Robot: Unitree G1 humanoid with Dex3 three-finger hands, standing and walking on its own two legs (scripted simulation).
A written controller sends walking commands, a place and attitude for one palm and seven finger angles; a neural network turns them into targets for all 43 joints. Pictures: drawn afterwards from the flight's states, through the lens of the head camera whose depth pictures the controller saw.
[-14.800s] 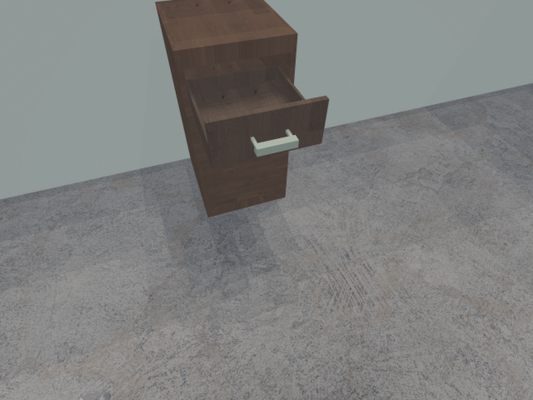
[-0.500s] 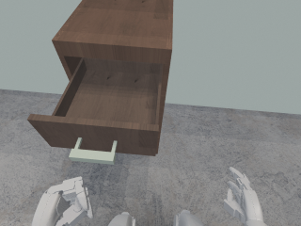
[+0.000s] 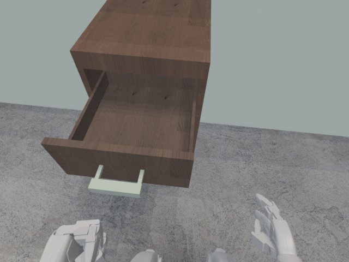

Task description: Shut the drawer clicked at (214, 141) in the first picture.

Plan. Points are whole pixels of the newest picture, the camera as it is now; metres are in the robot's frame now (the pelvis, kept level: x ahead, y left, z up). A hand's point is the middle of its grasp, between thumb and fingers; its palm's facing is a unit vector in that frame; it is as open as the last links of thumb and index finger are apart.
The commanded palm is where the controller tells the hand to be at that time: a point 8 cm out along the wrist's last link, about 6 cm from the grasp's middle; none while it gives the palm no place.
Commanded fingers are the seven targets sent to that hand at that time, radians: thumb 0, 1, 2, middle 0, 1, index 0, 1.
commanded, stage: raise the hand and make a fist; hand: left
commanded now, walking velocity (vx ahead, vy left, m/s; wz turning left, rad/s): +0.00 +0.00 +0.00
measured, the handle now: (118, 179) +0.31 +0.17 -0.03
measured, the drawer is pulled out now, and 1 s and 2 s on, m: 0.28 0.28 0.28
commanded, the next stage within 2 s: bring the fist close to the handle in 0.24 s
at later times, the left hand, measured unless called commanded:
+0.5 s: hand (105, 254) +0.14 +0.14 +0.06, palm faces +0.00 -1.00 -0.05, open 3.2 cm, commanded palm +0.10 +0.20 +0.06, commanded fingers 0.00 0.90 0.90 -1.40 -1.60 -1.40 -1.60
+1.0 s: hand (117, 239) +0.17 +0.13 +0.01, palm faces -0.02 -1.00 -0.04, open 3.2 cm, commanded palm +0.14 +0.19 +0.01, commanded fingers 0.00 0.90 0.90 -1.40 -1.60 -1.40 -1.60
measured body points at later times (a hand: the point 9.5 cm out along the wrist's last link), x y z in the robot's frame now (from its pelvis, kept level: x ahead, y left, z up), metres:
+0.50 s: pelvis -0.01 -0.01 -0.01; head +0.05 -0.01 +0.44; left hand +0.13 +0.19 +0.06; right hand +0.20 -0.23 -0.06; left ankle -0.01 +0.09 -0.66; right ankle +0.04 -0.12 -0.66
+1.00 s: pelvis -0.01 -0.02 -0.03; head +0.07 -0.01 +0.41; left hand +0.16 +0.19 +0.01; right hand +0.19 -0.24 -0.10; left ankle -0.01 +0.09 -0.66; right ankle +0.04 -0.12 -0.66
